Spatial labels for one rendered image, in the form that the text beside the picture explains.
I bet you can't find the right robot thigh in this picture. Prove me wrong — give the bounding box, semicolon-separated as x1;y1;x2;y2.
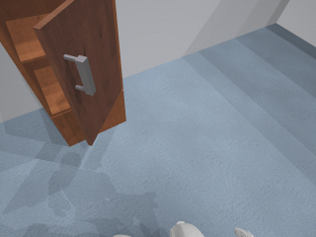
170;223;204;237

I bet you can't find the cupboard door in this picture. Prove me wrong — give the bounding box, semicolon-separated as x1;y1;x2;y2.
33;0;121;146

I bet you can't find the right robot hand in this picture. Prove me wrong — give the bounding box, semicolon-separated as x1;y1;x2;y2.
234;227;254;237

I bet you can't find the handle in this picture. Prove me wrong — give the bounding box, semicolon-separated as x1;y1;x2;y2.
63;54;97;96

